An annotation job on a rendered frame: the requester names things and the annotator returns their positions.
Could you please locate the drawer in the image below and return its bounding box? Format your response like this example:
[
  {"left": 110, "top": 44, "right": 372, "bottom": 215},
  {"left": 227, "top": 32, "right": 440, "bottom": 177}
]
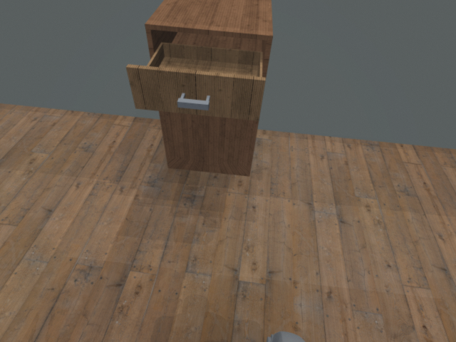
[{"left": 126, "top": 42, "right": 266, "bottom": 121}]

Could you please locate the cabinet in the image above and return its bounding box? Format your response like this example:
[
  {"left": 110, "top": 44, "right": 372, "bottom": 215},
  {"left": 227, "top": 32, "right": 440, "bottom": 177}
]
[{"left": 145, "top": 0, "right": 273, "bottom": 177}]

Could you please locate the handle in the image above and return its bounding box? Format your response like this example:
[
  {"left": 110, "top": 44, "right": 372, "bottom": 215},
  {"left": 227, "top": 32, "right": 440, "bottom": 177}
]
[{"left": 177, "top": 93, "right": 210, "bottom": 110}]

